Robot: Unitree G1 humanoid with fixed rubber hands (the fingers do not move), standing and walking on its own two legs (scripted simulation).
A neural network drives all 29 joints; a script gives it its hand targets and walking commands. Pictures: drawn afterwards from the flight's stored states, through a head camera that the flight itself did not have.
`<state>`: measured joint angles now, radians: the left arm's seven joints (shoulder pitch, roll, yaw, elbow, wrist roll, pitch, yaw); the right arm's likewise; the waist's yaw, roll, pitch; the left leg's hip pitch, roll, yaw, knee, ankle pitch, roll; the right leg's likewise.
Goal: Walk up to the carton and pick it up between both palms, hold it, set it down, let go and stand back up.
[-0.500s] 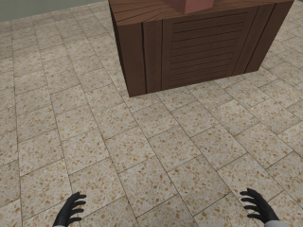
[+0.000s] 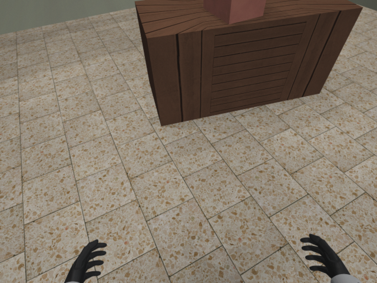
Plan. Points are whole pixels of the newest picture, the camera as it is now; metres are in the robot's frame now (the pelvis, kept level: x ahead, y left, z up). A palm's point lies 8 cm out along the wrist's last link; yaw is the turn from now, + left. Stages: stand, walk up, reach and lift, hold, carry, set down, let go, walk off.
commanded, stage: stand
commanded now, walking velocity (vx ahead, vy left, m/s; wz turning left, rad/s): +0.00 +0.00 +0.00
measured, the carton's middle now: out of the picture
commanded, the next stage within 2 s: none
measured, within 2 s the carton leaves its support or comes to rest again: neither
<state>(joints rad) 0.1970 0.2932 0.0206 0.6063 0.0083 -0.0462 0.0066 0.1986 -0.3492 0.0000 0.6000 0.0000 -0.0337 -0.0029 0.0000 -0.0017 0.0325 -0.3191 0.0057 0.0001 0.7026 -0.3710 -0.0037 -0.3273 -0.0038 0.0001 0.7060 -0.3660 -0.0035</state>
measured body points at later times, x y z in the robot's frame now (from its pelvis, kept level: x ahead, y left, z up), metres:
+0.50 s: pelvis -0.01 +0.00 +0.00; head +0.00 +0.00 +0.45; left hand +0.16 +0.27 -0.08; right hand +0.16 -0.28 -0.07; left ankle +0.00 +0.12 -0.72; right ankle +0.01 -0.12 -0.72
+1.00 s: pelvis -0.01 +0.00 +0.00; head +0.00 +0.00 +0.45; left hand +0.14 +0.27 -0.09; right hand +0.16 -0.28 -0.07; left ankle +0.00 +0.12 -0.72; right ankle +0.01 -0.12 -0.72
